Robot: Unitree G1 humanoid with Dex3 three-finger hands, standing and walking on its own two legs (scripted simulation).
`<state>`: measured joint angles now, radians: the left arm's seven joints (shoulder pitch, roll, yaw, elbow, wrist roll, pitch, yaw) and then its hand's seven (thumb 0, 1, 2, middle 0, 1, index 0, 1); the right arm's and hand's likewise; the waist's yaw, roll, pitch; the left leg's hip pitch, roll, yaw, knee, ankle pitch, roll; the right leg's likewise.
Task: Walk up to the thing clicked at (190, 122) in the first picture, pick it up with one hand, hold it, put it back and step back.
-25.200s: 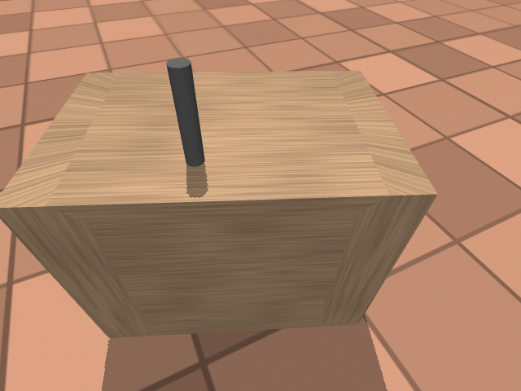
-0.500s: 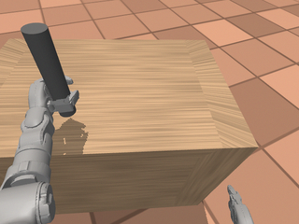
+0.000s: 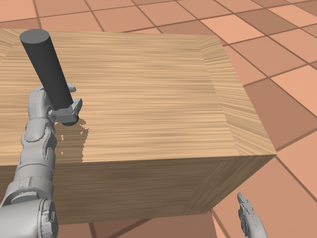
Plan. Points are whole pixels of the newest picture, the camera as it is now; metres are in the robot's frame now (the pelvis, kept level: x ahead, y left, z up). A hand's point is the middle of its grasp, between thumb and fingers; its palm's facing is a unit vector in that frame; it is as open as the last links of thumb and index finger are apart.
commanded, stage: lower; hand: left
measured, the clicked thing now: (56, 87) +0.45 +0.22 +0.15
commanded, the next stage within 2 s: loosen in 0.14 s
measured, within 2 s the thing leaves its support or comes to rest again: rests again in 0.30 s
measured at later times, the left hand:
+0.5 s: hand (67, 103) +0.45 +0.21 +0.09, palm faces +0.18 -0.98 +0.03, open 6.8 cm
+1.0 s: hand (66, 102) +0.46 +0.21 +0.09, palm faces +0.18 -0.98 +0.02, open 15.6 cm
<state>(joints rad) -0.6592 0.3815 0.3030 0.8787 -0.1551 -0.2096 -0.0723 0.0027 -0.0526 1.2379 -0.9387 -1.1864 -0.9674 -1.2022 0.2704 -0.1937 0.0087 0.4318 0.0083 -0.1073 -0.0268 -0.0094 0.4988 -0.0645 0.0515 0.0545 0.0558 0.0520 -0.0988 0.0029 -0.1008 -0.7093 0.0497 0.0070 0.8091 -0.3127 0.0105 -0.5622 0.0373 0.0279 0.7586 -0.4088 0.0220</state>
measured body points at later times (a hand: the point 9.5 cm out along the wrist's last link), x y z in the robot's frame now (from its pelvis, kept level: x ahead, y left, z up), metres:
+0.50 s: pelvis +0.00 +0.00 -0.01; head +0.06 +0.03 +0.44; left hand +0.44 +0.26 +0.09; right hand +0.15 -0.25 -0.06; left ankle +0.05 +0.11 -0.70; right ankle -0.02 -0.14 -0.70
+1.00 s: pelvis +0.00 +0.00 -0.01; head +0.07 +0.02 +0.43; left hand +0.44 +0.27 +0.09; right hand +0.16 -0.25 -0.06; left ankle +0.05 +0.11 -0.70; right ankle -0.02 -0.14 -0.70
